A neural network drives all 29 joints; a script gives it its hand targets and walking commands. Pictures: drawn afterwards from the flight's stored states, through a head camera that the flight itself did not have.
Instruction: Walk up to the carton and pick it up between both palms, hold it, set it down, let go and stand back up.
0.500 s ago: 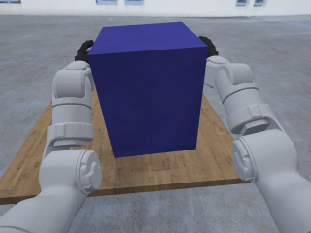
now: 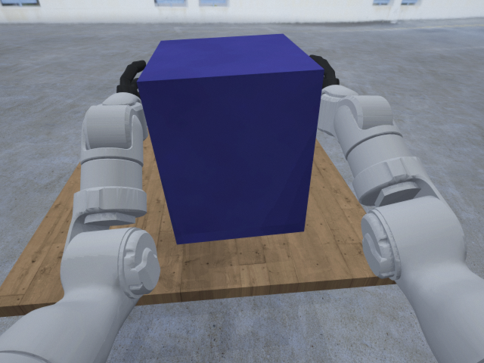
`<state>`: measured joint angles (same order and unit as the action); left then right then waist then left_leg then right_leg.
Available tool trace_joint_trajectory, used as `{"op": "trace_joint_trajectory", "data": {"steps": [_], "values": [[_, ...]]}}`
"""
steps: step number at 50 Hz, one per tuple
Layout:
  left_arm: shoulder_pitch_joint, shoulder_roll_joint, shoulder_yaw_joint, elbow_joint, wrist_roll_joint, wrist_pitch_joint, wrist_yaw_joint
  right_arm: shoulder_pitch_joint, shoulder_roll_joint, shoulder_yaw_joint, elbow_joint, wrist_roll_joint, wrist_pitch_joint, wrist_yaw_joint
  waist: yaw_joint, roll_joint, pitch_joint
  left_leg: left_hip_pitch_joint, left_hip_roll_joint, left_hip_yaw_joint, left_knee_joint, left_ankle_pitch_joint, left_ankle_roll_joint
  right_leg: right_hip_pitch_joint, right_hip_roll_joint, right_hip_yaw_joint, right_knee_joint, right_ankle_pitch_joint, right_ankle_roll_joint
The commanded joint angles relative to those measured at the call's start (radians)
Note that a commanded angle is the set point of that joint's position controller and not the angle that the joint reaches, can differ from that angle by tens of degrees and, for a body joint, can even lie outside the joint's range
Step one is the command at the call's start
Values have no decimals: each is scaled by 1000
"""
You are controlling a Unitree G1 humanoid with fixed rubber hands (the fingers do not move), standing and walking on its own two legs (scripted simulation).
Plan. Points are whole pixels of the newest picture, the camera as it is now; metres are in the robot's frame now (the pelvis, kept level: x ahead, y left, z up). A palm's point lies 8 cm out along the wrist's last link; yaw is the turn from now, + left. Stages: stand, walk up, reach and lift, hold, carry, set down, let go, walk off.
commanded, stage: hold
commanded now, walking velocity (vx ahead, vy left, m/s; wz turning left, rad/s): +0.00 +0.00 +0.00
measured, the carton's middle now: (231, 135) +0.38 +0.01 +0.26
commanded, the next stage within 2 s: set down in 1.86 s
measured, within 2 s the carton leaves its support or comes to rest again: neither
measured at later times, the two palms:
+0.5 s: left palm (130, 107) +0.37 +0.16 +0.31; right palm (327, 100) +0.37 -0.14 +0.32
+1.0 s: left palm (129, 106) +0.37 +0.16 +0.31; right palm (326, 99) +0.38 -0.13 +0.32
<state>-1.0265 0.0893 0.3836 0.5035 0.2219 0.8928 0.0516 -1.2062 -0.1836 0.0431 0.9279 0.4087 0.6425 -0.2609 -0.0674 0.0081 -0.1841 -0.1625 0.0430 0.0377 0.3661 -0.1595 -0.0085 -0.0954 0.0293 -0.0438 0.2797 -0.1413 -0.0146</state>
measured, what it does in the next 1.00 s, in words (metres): stands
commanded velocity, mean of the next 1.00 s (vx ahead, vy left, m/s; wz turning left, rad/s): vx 0.00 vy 0.00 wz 0.00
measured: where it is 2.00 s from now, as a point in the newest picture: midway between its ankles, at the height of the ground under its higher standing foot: outside the picture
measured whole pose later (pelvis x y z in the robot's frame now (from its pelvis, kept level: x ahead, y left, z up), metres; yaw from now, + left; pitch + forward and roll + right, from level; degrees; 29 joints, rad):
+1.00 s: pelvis +0.00 +0.00 +0.00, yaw +0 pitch -2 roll -1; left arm -1.03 0.09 0.37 0.51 0.21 0.89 0.06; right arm -1.21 -0.18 0.03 0.93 0.41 0.64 -0.26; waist -0.07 0.01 -0.19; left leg -0.18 0.04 0.03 0.37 -0.16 -0.01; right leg -0.10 0.03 -0.05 0.28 -0.14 -0.01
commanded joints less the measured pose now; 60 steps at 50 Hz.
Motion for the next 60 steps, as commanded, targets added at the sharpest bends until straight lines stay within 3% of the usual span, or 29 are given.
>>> {"op": "trace_joint_trajectory", "data": {"steps": [1,3,4,7,12,18,20,21,22,23,26,32,37,38,39,41,42,43,45,49,53,54,60], "values": [[-865,-567,-359,-192,-222,-89,-163,-763,671,112,-342,176,-27,118,-13,31,-354,151,-71,-50,-9,188,-39,54,45,59,-22,232,69],[-823,-556,-369,-201,-219,-83,-171,-733,663,119,-377,181,-19,100,-29,14,-372,159,-78,-54,0,215,-36,81,44,62,-15,294,83],[-836,-551,-346,-198,-206,-81,-169,-736,671,133,-353,186,-17,104,-13,30,-344,165,-80,-50,-3,208,-37,67,41,59,-18,283,82],[-821,-563,-365,-200,-201,-70,-175,-719,647,119,-339,182,-7,102,-28,47,-311,159,-72,-53,-10,202,-47,55,45,59,-23,251,72],[-866,-563,-357,-195,-198,-70,-176,-749,653,106,-316,179,-8,113,-20,57,-277,137,-68,-48,-23,164,-51,36,47,58,-25,173,65],[-853,-566,-369,-203,-201,-73,-170,-733,644,111,-338,183,-8,110,-24,55,-319,152,-69,-50,-12,195,-53,47,53,58,-21,202,66],[-841,-560,-343,-191,-187,-70,-168,-723,652,116,-304,181,-3,118,-3,44,-299,150,-66,-47,-26,186,-47,52,52,58,-24,190,64],[-820,-551,-339,-172,-187,-66,-174,-708,640,106,-286,175,0,115,-14,33,-272,141,-64,-47,-28,171,-46,41,52,58,-27,174,66],[-836,-550,-333,-173,-185,-68,-173,-720,648,113,-285,177,-2,120,-4,39,-271,140,-64,-44,-28,165,-47,37,54,58,-26,161,62],[-828,-561,-336,-173,-182,-67,-176,-721,637,104,-287,170,-3,121,-13,53,-278,132,-64,-45,-31,166,-52,47,52,57,-25,158,60],[-828,-555,-336,-156,-188,-70,-173,-757,643,105,-324,172,-13,120,-11,25,-295,133,-62,-45,-28,161,-44,43,53,61,-27,164,62],[-862,-587,-376,-197,-218,-81,-161,-762,653,109,-350,178,-24,123,-19,51,-341,146,-64,-52,-13,191,-51,43,53,59,-22,191,59],[-860,-559,-324,-142,-188,-79,-158,-764,653,98,-268,163,-16,135,5,39,-253,117,-62,-48,-39,112,-35,4,45,58,-36,97,57],[-880,-567,-323,-150,-192,-82,-156,-780,660,100,-274,165,-20,138,10,44,-273,121,-62,-45,-33,121,-38,13,49,59,-35,106,54],[-869,-564,-343,-157,-199,-82,-161,-755,651,92,-269,159,-17,133,-10,42,-277,121,-63,-46,-27,134,-41,11,47,56,-35,128,60],[-882,-556,-341,-155,-202,-85,-158,-768,655,86,-281,163,-21,130,-10,35,-306,126,-64,-46,-24,127,-39,19,48,55,-30,131,60],[-871,-567,-352,-142,-210,-84,-159,-761,637,73,-276,158,-22,128,-26,46,-305,127,-66,-50,-26,128,-43,20,48,56,-36,130,59],[-879,-564,-341,-145,-211,-86,-155,-770,654,87,-277,168,-21,130,-11,43,-310,131,-66,-50,-23,138,-40,16,48,57,-34,138,61],[-857,-562,-347,-156,-213,-87,-158,-746,644,84,-285,159,-20,126,-23,34,-322,136,-68,-51,-20,152,-41,36,49,58,-34,165,60],[-854,-555,-324,-138,-193,-83,-164,-760,645,97,-277,166,-21,126,-4,39,-304,134,-66,-49,-26,147,-39,30,44,61,-35,155,63],[-852,-565,-337,-150,-199,-81,-167,-774,654,101,-308,171,-22,121,-8,44,-309,131,-69,-47,-17,169,-44,40,45,60,-28,193,65],[-836,-569,-355,-174,-207,-85,-168,-768,652,107,-344,177,-26,114,-21,30,-349,143,-71,-51,-6,197,-40,55,47,59,-23,228,72],[-854,-568,-345,-197,-205,-80,-161,-749,672,129,-338,190,-15,114,-7,38,-327,151,-74,-51,-8,201,-40,57,46,61,-20,243,73]]}}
